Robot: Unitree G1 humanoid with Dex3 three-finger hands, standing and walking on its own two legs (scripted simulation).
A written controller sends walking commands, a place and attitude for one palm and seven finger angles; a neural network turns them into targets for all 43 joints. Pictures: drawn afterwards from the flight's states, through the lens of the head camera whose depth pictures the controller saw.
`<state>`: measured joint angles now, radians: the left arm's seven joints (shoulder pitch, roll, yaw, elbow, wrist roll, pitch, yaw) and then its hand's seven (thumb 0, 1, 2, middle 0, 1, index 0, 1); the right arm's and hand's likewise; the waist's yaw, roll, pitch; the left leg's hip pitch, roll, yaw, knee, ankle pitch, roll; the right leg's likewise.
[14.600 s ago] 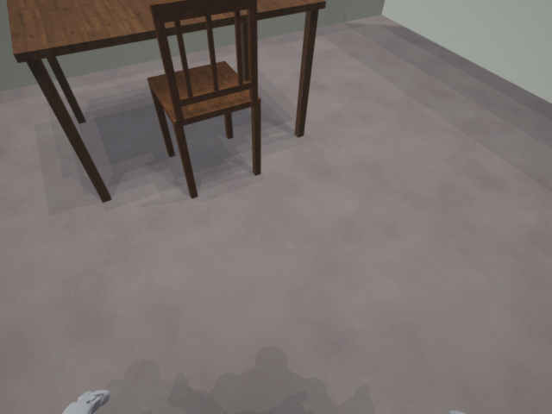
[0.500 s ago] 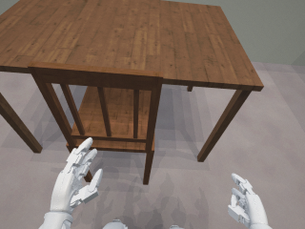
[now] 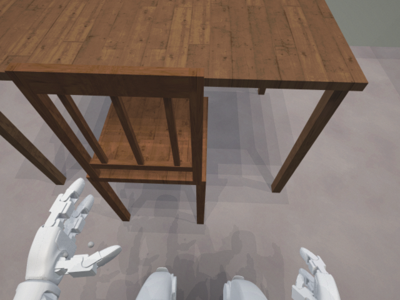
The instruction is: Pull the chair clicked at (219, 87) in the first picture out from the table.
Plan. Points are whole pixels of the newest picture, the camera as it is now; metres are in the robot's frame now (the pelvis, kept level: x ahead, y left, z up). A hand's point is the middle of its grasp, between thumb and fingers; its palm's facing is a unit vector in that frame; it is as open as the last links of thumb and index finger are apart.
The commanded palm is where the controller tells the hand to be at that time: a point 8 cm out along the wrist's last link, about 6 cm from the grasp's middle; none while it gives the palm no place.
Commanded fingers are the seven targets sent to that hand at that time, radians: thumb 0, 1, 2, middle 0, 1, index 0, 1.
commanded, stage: raise the hand toward the chair's back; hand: left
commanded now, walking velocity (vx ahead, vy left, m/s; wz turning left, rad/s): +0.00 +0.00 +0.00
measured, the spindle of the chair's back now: (130, 134) +0.49 +0.19 -0.01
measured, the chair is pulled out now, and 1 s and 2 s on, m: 0.00 0.00 0.00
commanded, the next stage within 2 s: aim the fingers beside a spindle in 1.22 s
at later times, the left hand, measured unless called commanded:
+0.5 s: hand (60, 235) +0.23 +0.25 +0.05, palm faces +0.01 -1.00 -0.05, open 16.7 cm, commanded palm +0.21 +0.30 +0.05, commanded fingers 0.00 -0.50 0.30 -0.06 -0.08 -0.06 -0.08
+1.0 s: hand (59, 217) +0.25 +0.25 +0.06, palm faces -0.01 -1.00 -0.06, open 16.9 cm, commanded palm +0.23 +0.31 +0.06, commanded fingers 0.00 -0.50 0.30 -0.06 -0.08 -0.06 -0.08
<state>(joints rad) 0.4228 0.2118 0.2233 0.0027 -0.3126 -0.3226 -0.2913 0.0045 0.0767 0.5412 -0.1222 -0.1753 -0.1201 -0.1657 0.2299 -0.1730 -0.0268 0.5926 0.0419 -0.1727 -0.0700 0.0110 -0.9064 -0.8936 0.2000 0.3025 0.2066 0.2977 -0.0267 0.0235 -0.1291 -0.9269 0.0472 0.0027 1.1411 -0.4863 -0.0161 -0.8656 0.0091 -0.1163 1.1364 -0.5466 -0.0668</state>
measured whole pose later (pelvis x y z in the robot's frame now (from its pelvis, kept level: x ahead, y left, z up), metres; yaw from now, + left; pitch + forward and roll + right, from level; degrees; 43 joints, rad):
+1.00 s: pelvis +0.01 +0.05 +0.02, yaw +0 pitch +16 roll -4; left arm 0.32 0.28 0.21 0.04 -0.27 -0.40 -0.26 -0.01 -0.50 0.30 -0.06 -0.08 -0.06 -0.08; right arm 0.26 -0.25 0.00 0.53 0.02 -0.18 -0.04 0.01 -0.91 -0.89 0.20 0.30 0.21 0.30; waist -0.04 0.02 -0.13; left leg -0.87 0.02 0.02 1.08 -0.48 0.05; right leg -0.78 -0.01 -0.10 1.01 -0.50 0.00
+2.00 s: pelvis +0.01 +0.02 +0.00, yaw +0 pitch +19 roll -2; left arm 0.07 0.24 0.21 0.29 -0.26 -0.48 -0.26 -0.01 -0.50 0.30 -0.06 -0.08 -0.06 -0.08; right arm 0.22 -0.26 0.00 0.58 0.02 -0.15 -0.03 0.01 -0.91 -0.89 0.20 0.30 0.20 0.30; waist -0.05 0.03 -0.13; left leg -0.98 0.04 0.01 1.15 -0.50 0.01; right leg -0.91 0.00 -0.11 1.13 -0.54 -0.04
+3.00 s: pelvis +0.00 +0.03 -0.02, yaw -1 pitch +22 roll -2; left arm -0.13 0.20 0.12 0.42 -0.16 -0.48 -0.08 -0.01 -0.50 0.30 -0.06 -0.08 -0.06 -0.08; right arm 0.22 -0.24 0.00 0.56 0.00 0.00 0.01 0.01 -0.91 -0.89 0.20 0.30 0.20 0.30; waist -0.05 0.03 -0.16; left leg -1.11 0.03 0.03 1.24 -0.53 0.03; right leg -1.04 -0.01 -0.08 1.22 -0.57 -0.03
